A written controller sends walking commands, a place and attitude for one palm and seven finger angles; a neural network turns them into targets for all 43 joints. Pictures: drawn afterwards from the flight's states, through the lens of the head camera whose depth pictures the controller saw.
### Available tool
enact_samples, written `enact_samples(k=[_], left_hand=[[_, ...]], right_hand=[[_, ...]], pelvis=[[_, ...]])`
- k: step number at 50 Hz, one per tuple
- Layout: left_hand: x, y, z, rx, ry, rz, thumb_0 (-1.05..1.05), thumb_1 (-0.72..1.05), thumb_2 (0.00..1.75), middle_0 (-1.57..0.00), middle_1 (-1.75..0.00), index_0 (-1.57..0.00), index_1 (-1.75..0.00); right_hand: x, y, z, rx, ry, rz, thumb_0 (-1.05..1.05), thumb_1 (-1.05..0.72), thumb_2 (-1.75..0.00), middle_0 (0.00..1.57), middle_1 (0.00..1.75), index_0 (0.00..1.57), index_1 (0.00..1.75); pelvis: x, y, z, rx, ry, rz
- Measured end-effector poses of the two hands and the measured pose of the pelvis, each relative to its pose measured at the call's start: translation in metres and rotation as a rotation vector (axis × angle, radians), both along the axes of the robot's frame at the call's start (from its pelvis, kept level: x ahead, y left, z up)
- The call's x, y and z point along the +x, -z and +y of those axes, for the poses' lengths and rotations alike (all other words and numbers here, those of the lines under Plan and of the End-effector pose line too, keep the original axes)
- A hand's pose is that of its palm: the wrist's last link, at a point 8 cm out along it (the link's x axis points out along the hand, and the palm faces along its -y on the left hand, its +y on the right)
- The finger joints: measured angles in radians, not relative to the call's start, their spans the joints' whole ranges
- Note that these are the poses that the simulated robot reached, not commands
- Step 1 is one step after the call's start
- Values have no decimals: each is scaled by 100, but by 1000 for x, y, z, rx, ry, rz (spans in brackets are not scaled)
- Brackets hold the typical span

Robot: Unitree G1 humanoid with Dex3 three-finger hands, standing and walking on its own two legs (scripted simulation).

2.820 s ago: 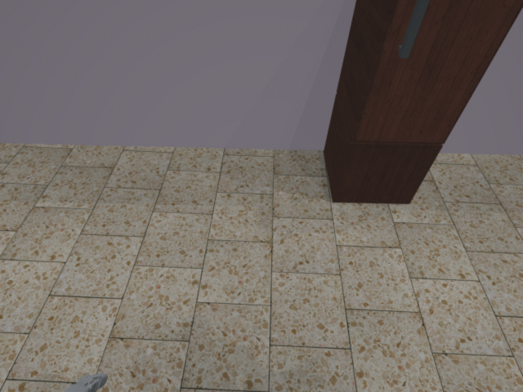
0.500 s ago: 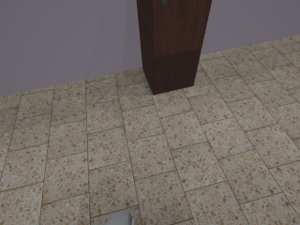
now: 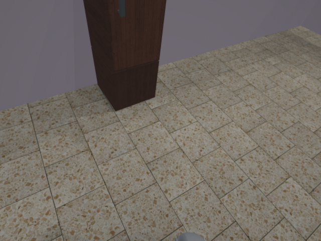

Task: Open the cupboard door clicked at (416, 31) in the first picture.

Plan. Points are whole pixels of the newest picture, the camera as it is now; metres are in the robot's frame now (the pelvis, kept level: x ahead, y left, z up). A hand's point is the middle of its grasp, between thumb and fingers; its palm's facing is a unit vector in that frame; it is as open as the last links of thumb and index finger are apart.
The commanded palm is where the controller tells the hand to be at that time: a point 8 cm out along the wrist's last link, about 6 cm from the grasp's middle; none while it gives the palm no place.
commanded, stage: walk to a spot facing it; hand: left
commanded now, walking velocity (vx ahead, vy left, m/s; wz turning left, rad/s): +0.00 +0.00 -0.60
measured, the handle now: out of the picture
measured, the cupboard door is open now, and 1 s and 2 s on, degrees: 0 0 0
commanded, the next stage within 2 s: turn to face it in 1.76 s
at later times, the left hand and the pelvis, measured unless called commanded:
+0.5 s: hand (137, 219) +0.21 +0.07 -0.15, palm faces -0.31 -0.92 -0.23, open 7.4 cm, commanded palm none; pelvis +0.05 -0.08 -0.01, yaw -19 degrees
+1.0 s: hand (143, 176) +0.36 +0.08 -0.19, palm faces -0.40 -0.90 -0.15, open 7.4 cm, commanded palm none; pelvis +0.28 -0.09 -0.01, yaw -29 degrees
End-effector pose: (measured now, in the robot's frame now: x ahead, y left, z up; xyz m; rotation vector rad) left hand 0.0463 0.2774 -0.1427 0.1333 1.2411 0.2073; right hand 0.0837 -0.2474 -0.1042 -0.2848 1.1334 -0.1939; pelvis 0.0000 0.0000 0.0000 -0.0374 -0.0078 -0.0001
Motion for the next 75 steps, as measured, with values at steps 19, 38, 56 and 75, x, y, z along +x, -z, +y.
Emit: enact_samples(k=[19,38,56,75], left_hand=[[155,-12,-129,-9,438,-118,1,91,90,-20,-30,-20,-30],[154,17,-149,-21,381,252,1,90,90,-21,-30,-20,-30],[428,8,-192,-57,536,48,1,91,90,-20,-30,-20,-30],[633,20,-424,-118,849,-45,1,91,90,-20,-30,-20,-30]], right_hand=[[-198,48,-36,124,463,312,0,-90,-90,20,30,20,30],[92,32,-111,103,373,-66,0,-91,-90,19,30,19,29],[124,21,-62,98,651,113,-1,-94,-90,20,30,20,30],[140,38,-16,410,956,489,0,-91,-90,20,30,20,30]], pelvis=[[20,17,-53,35,276,30],[168,17,-95,4,418,14],[331,0,-104,8,544,-22],[461,24,-232,23,679,16]])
